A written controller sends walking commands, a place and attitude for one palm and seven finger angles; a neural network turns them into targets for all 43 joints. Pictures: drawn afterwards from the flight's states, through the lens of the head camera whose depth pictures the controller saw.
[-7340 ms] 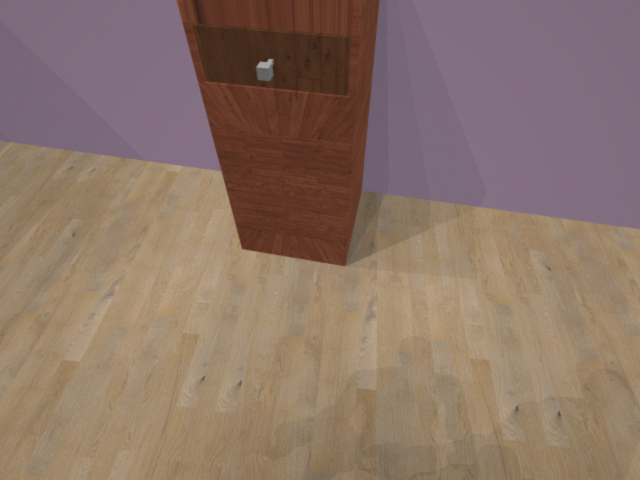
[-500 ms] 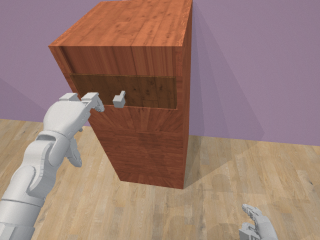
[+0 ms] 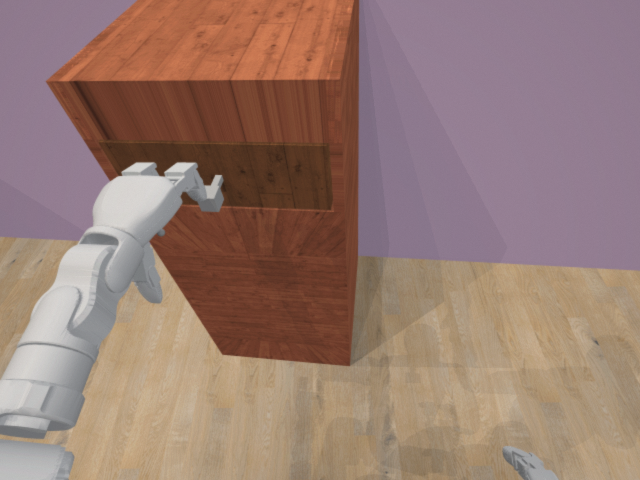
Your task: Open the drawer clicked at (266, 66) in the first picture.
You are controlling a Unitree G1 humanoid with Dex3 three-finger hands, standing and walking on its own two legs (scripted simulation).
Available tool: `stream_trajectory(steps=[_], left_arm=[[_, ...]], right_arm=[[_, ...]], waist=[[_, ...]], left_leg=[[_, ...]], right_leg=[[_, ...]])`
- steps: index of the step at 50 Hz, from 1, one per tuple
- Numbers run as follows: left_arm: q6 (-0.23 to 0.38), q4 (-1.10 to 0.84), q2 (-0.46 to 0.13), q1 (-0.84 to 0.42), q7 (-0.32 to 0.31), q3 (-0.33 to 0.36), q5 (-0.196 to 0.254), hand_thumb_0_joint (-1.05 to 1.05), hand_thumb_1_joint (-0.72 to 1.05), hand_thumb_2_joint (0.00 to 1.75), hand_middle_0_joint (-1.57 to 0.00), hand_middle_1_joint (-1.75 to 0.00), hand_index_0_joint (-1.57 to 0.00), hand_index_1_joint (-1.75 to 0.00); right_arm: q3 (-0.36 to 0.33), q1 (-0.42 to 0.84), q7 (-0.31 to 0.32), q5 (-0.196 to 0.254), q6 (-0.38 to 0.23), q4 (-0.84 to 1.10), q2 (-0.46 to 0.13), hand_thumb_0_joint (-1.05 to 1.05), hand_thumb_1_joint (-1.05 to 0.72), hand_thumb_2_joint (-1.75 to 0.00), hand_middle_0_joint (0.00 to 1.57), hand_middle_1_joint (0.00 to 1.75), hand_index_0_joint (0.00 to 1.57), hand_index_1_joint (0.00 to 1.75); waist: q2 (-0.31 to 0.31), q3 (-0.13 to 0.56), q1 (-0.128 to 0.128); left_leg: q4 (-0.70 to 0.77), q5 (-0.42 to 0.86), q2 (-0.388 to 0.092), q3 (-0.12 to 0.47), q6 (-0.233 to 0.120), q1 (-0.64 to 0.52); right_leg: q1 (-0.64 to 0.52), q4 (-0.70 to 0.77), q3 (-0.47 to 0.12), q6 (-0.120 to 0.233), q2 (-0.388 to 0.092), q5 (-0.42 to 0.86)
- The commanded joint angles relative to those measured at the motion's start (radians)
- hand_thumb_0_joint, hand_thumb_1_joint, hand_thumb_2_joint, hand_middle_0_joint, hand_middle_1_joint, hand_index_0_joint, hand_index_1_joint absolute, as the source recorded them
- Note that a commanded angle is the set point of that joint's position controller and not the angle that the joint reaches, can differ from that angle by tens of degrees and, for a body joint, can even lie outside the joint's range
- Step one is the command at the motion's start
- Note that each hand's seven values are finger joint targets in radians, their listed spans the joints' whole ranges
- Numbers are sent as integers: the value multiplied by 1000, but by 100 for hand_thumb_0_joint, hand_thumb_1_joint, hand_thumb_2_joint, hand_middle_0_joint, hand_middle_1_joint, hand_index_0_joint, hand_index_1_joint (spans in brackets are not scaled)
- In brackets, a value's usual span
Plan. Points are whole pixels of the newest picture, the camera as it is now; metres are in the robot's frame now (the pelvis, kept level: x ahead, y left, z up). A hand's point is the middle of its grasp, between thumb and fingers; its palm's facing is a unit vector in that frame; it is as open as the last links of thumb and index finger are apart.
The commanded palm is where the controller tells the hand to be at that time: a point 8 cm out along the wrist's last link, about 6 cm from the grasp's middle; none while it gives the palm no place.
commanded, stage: move the hooked fingers above the handle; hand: left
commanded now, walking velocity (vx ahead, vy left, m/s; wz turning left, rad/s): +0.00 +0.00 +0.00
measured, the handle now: (213, 191) +0.54 +0.24 +0.03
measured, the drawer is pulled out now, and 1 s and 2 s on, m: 0.00 0.00 0.00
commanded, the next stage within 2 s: lower the fingers behind the handle in 1.74 s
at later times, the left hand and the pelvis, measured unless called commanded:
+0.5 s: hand (175, 204) +0.44 +0.25 +0.11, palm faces -0.01 -0.02 -1.00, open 13.8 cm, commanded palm +0.42 +0.26 +0.16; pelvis +0.02 +0.01 -0.01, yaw -1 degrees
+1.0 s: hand (183, 185) +0.49 +0.26 +0.09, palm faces -0.04 -0.01 -1.00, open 13.8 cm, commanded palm +0.47 +0.26 +0.15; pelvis +0.02 +0.01 -0.01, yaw -2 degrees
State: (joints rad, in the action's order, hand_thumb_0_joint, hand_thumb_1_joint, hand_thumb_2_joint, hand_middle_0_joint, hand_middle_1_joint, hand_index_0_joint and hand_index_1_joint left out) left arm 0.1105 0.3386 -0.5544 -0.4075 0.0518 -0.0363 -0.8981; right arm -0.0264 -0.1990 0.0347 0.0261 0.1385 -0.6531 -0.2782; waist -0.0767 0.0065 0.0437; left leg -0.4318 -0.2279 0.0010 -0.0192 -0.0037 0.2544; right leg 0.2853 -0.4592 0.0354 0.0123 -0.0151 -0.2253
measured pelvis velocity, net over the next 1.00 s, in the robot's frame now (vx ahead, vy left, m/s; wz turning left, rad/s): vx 0.02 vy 0.01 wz -0.03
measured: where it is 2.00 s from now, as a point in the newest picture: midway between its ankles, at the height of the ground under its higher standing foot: outside the picture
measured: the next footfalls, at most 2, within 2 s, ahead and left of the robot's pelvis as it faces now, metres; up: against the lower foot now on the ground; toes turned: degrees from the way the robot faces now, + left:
none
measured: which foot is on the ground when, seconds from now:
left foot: down 0.00-1.00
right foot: down 0.00-1.00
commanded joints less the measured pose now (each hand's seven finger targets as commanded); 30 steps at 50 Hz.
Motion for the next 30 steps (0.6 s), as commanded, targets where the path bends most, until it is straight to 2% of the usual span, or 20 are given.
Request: stream_trajectory(steps=[1,2,3,5,6,8,9,11,14,17,18,20,21,22,23,24,25,27,29,30], left_arm=[[7,-134,-291,-386,-68,181,1,0,-50,30,-30,-120,-30,-120],[8,-131,-283,-397,-69,171,1,0,-50,30,-30,-120,-30,-120],[9,-118,-307,-389,-71,198,0,0,-50,30,-30,-120,-30,-120],[9,-112,-294,-397,-69,180,-10,0,-50,30,-30,-120,-30,-120],[7,-118,-265,-397,-67,150,-9,0,-50,30,-30,-120,-30,-120],[6,-101,-229,-436,-61,109,-11,0,-50,30,-30,-120,-30,-120],[9,-110,-224,-443,-61,101,-11,0,-50,30,-30,-120,-30,-120],[13,-108,-242,-468,-64,109,-17,0,-50,30,-30,-120,-30,-120],[19,-77,-229,-526,-75,94,-22,0,-50,30,-30,-120,-30,-120],[21,-29,-255,-592,-95,113,-37,0,-50,30,-30,-120,-30,-120],[23,-14,-287,-604,-104,141,-41,0,-50,30,-30,-120,-30,-120],[16,39,-286,-604,-115,145,-54,0,-50,30,-30,-120,-30,-120],[9,58,-248,-619,-117,108,-58,0,-50,30,-30,-120,-30,-120],[4,78,-248,-632,-118,107,-61,0,-50,30,-30,-120,-30,-120],[-1,121,-268,-633,-117,123,-65,0,-50,30,-30,-120,-30,-120],[-2,127,-280,-643,-116,128,-68,0,-50,30,-30,-120,-30,-120],[-1,142,-285,-658,-113,123,-78,0,-50,30,-30,-120,-30,-120],[4,153,-232,-690,-102,72,-80,0,-50,30,-30,-120,-30,-120],[18,179,-271,-705,-92,100,-79,0,-50,30,-30,-120,-30,-120],[29,163,-250,-728,-88,78,-77,0,-50,30,-30,-120,-30,-120]], right_arm=[[-39,58,8,1,-40,133,-111,0,-90,-90,20,30,20,30],[-41,54,7,2,-40,133,-111,0,-90,-90,20,30,20,30],[-44,50,6,2,-39,137,-115,0,-90,-90,20,30,20,30],[-47,43,5,2,-34,133,-116,0,-90,-90,20,30,20,30],[-48,44,4,3,-34,139,-113,0,-90,-90,20,30,20,30],[-51,30,2,5,-31,137,-114,0,-90,-90,20,30,20,30],[-54,25,0,6,-32,136,-114,0,-90,-90,20,30,20,30],[-56,12,3,3,-30,136,-116,0,-90,-90,20,30,20,30],[-57,-4,4,4,-28,129,-113,0,-90,-90,20,30,20,30],[-57,-21,7,0,-26,115,-113,0,-90,-90,20,30,20,30],[-57,-25,7,-2,-26,113,-116,0,-90,-90,20,30,20,30],[-55,-31,5,-2,-22,109,-112,0,-90,-90,20,30,20,30],[-55,-32,4,0,-20,109,-110,0,-90,-90,20,30,20,30],[-56,-40,3,-2,-20,106,-111,0,-90,-90,20,30,20,30],[-56,-48,3,-2,-18,105,-117,0,-90,-90,20,30,20,30],[-57,-51,4,-2,-17,108,-119,0,-90,-90,20,30,20,30],[-56,-51,6,-2,-14,107,-119,0,-90,-90,20,30,20,30],[-59,-67,5,-3,-12,108,-116,0,-90,-90,20,30,20,30],[-62,-83,9,-3,-8,102,-123,0,-90,-90,20,30,20,30],[-63,-90,8,-6,-8,106,-120,0,-90,-90,20,30,20,30]], waist=[[79,321,12],[82,323,8],[89,333,14],[72,339,8],[52,344,5],[59,326,-15],[53,328,-16],[42,355,-15],[49,353,-24],[54,378,-27],[39,388,-22],[39,393,-18],[40,381,-27],[30,381,-29],[66,377,-32],[68,403,-29],[58,393,-35],[50,399,-49],[61,412,-54],[43,426,-57]], left_leg=[[12,261,36,-24,-34,-22],[8,265,35,-25,-34,-21],[5,269,36,-26,-34,-14],[-3,288,35,-27,-35,-20],[-11,298,36,-27,-35,-29],[-18,299,33,-22,-32,-33],[-21,297,30,-18,-34,-42],[-29,309,29,-13,-34,-56],[-42,320,27,-7,-33,-56],[-52,329,25,-7,-31,-54],[-55,337,26,-10,-28,-44],[-63,362,24,-9,-28,-35],[-68,358,24,-12,-28,-31],[-70,365,20,-12,-27,-33],[-72,353,20,-12,-28,-15],[-77,344,21,-16,-33,-12],[-80,339,22,-18,-33,-4],[-90,360,18,-14,-34,-18],[-100,354,19,-14,-37,-6],[-108,370,20,-13,-37,-14]], right_leg=[[-176,20,-20,16,15,246],[-171,17,-20,15,15,255],[-186,16,-23,17,15,253],[-167,4,-20,18,18,273],[-154,0,-20,19,20,280],[-119,-3,-12,21,25,259],[-101,-5,-12,21,28,251],[-93,-13,-12,24,30,248],[-69,-22,-7,27,34,245],[-60,-33,-7,28,34,249],[-74,-38,-7,31,35,249],[-69,-52,-6,32,36,274],[-50,-54,-4,31,36,271],[-42,-57,-2,32,36,273],[-50,-56,-2,32,37,262],[-60,-60,-9,29,36,275],[-52,-62,-9,30,35,277],[-26,-69,-6,31,37,283],[-29,-74,-12,29,37,288],[-25,-78,-14,29,38,302]])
